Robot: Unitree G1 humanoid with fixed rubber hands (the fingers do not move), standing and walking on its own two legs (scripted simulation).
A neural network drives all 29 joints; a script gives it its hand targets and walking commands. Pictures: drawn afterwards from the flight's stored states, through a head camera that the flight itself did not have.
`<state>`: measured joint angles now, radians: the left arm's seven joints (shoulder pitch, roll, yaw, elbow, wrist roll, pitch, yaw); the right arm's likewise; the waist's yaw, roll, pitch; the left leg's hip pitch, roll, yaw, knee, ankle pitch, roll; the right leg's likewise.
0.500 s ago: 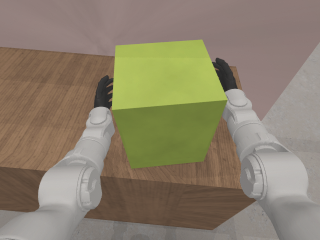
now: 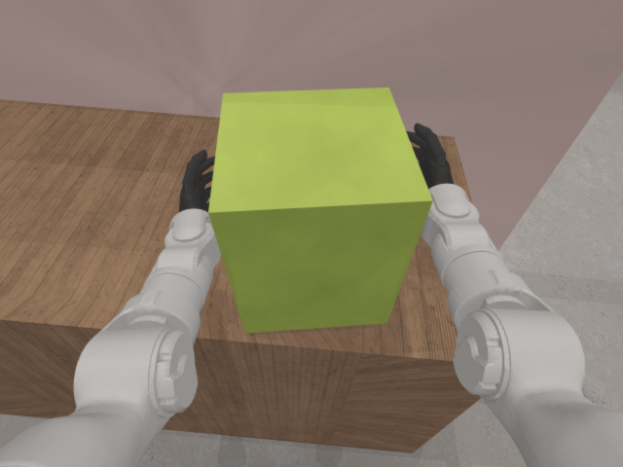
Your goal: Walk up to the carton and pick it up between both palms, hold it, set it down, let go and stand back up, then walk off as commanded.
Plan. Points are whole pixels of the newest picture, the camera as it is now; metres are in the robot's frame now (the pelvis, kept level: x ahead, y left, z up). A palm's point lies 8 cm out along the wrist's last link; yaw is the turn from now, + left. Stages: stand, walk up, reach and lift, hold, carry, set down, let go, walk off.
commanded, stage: reach and lift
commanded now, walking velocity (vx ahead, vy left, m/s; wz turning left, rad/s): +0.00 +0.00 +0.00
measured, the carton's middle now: (312, 218) +0.45 +0.03 +0.06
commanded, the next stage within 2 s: none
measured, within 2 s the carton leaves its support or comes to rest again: neither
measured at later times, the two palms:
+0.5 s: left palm (178, 191) +0.40 +0.19 +0.15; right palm (446, 175) +0.42 -0.13 +0.18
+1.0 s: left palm (161, 173) +0.39 +0.20 +0.18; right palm (446, 169) +0.41 -0.12 +0.20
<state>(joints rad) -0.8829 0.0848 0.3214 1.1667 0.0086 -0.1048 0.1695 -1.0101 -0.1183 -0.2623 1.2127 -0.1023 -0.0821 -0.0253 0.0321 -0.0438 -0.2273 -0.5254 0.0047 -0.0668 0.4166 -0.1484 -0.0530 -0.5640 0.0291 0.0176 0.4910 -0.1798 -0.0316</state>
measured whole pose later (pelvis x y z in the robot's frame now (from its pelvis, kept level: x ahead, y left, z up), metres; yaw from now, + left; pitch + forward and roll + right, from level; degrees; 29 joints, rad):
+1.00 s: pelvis -0.01 +0.00 +0.00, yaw +0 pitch +3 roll +1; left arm -0.93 0.14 0.32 1.00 0.04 0.27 0.11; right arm -1.01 -0.08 -0.26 1.09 0.00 0.20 -0.10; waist 0.03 -0.04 -0.17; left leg -0.30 0.01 -0.07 0.42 -0.16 -0.05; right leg -0.33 0.03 0.02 0.48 -0.19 -0.03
